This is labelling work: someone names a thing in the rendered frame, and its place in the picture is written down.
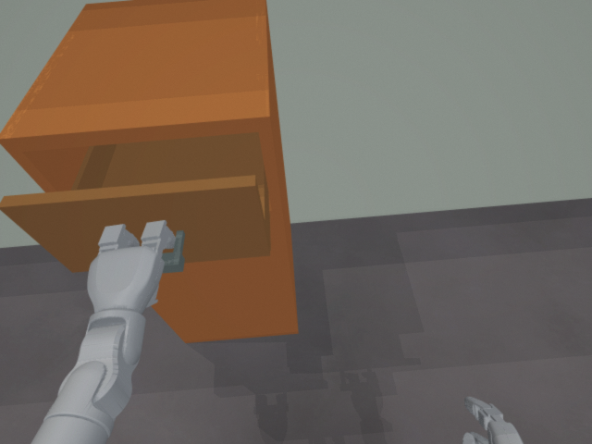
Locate robot right hand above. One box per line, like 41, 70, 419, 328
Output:
462, 397, 524, 444

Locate robot left forearm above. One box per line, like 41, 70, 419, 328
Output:
31, 308, 146, 444

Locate cabinet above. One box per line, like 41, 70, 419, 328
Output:
0, 0, 299, 343

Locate handle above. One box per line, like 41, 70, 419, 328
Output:
161, 230, 185, 274

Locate drawer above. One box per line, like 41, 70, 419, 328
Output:
0, 132, 271, 273

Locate robot left hand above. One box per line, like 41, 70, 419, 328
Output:
87, 220, 176, 315

